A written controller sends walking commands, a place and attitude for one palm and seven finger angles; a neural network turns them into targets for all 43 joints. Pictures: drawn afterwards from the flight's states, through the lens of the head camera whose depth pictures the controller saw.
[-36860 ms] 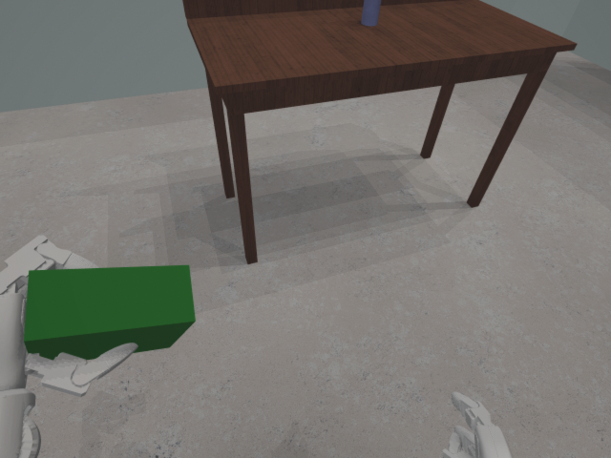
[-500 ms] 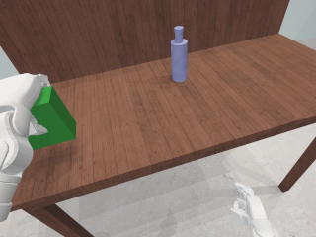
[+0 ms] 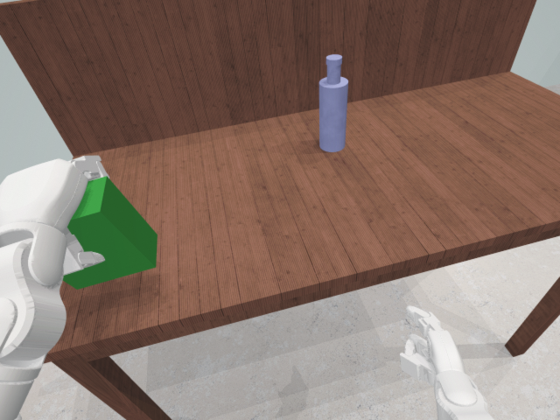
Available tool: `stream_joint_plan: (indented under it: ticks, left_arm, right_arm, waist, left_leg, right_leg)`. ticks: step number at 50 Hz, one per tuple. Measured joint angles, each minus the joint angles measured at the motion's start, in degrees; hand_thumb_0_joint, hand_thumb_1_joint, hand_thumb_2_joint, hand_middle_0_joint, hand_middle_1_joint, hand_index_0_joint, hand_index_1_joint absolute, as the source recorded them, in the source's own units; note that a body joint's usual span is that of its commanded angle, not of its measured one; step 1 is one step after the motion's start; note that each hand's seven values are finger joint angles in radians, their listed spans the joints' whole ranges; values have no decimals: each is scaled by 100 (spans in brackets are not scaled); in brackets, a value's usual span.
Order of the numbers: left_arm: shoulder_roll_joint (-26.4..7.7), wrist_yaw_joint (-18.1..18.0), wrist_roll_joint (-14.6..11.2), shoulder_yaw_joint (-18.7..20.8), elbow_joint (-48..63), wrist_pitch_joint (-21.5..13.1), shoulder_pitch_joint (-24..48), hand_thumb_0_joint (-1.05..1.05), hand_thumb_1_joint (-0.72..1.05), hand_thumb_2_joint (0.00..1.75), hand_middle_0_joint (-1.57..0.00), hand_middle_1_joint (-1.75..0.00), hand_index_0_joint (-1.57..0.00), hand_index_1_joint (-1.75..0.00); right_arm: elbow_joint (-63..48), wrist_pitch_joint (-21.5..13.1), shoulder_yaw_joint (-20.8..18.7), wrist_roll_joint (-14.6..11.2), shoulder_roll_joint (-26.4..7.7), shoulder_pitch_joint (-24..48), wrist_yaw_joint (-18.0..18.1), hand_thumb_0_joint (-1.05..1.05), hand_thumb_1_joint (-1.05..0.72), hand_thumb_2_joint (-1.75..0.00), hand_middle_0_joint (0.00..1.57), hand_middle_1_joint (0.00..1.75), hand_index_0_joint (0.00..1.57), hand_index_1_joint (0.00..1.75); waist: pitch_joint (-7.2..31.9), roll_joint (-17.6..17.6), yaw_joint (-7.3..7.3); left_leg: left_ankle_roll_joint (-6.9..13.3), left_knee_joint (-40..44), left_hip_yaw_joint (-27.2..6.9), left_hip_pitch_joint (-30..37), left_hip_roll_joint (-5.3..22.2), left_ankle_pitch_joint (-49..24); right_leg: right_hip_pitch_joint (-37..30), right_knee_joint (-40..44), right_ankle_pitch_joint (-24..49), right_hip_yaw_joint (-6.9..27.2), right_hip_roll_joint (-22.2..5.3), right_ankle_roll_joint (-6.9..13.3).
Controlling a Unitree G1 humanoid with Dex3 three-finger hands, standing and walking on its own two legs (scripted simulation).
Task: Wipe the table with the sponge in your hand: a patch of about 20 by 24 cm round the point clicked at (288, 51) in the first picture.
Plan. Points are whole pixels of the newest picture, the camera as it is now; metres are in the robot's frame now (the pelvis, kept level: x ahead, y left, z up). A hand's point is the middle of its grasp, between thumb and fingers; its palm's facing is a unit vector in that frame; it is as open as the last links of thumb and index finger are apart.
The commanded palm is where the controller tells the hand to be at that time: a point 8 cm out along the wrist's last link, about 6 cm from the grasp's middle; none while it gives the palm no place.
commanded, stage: bring the sponge back beside the body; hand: left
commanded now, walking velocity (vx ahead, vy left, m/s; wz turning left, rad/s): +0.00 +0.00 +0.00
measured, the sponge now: (101, 245) +0.25 +0.31 +0.15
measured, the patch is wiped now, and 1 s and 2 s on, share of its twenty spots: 1.00 1.00 1.00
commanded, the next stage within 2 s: step back with the hand held close in 0.98 s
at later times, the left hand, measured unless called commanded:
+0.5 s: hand (96, 257) +0.20 +0.26 +0.19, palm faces +0.23 -0.14 -0.96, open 10.0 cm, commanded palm +0.15 +0.27 +0.27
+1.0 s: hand (94, 265) +0.19 +0.25 +0.19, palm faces +0.27 -0.14 -0.95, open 10.0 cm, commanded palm +0.14 +0.26 +0.27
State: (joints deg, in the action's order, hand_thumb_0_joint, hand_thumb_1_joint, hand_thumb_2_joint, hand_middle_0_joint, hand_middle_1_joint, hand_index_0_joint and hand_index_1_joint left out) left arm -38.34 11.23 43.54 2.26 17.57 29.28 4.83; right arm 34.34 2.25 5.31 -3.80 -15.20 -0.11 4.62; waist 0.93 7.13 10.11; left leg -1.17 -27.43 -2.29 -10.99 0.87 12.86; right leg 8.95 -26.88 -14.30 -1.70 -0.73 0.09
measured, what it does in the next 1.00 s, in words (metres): stands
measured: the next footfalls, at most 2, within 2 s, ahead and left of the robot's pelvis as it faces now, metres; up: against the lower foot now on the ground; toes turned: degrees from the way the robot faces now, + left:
right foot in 1.94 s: -0.04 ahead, -0.11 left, +0.00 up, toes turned -1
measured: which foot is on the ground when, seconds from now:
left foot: down 0.00-1.00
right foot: down 0.00-1.00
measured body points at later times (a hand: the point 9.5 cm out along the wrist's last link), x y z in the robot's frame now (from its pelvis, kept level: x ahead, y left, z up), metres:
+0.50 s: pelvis -0.01 -0.01 +0.00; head -0.04 -0.07 +0.44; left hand +0.19 +0.26 +0.24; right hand +0.26 -0.19 -0.06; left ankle +0.03 +0.13 -0.74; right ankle +0.01 -0.12 -0.74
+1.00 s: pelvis -0.02 -0.01 +0.00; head -0.06 -0.06 +0.44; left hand +0.17 +0.26 +0.25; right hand +0.25 -0.20 -0.05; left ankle +0.03 +0.13 -0.74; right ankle +0.01 -0.12 -0.74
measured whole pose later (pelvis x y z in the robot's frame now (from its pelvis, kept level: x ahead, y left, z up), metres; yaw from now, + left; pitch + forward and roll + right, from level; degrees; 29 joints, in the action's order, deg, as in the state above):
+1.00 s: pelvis -0.02 -0.01 +0.00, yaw -2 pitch -7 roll +0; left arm -35.4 5.8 40.8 2.5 29.4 27.4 -9.7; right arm 34.3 0.3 4.1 -2.8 -15.4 -2.3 4.8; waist 1.2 7.5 9.5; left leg -2.3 -28.2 -1.1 -9.0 2.6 12.6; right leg 8.1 -28.6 -13.9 -0.4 1.0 1.2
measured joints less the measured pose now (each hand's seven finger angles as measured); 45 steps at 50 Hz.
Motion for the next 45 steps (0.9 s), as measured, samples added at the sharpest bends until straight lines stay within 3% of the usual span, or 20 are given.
stream_joint_plan:
  ticks: [10, 20, 29, 35, 45]
  left_arm:
    - [88, -133, 2, -228, 719, -2, -467, 0, -52, 107, -74, -134, -76, -134]
    - [173, -293, -124, 71, 800, 150, -781, 0, -51, 107, -73, -134, -75, -134]
    - [198, -351, -209, -72, 1290, -51, -1475, 0, -51, 107, -74, -134, -75, -134]
    - [141, -517, -205, 24, 1260, -159, -1469, 0, -52, 107, -74, -134, -76, -134]
    - [312, -543, -274, 101, 1049, -140, -1363, 0, -51, 107, -73, -134, -75, -134]
  right_arm:
    - [-59, -21, 48, 64, 55, 60, -33, 2, -91, -90, 20, 30, 20, 30]
    - [-39, 66, 18, 15, 2, -50, -60, 2, -91, -90, 20, 30, 20, 30]
    - [-31, -61, -77, 86, -68, -211, -26, 2, -91, -90, 20, 30, 20, 30]
    - [17, -106, -135, 94, -67, -244, -17, 2, -91, -90, 20, 30, 20, 30]
    - [6, -175, -121, 86, -27, -210, 22, 2, -91, -90, 20, 30, 20, 30]
  waist:
    - [-17, -31, 34]
    - [25, 41, -14]
    - [23, 42, -24]
    - [24, 55, 6]
    - [42, 68, -79]
  left_leg:
    - [-32, 34, 28, 109, 39, -22]
    - [-96, 38, 26, 139, 116, -41]
    - [-132, -71, 37, 145, 172, 14]
    - [-153, -115, 51, 179, 213, 32]
    - [-129, -76, 87, 192, 191, -19]
  right_leg:
    - [-72, -9, 15, 30, 38, 40]
    - [-75, -36, 28, 34, 115, 94]
    - [-53, -175, -31, 48, 173, 142]
    - [-82, -205, -29, 66, 214, 163]
    - [-77, -181, 24, 105, 193, 132]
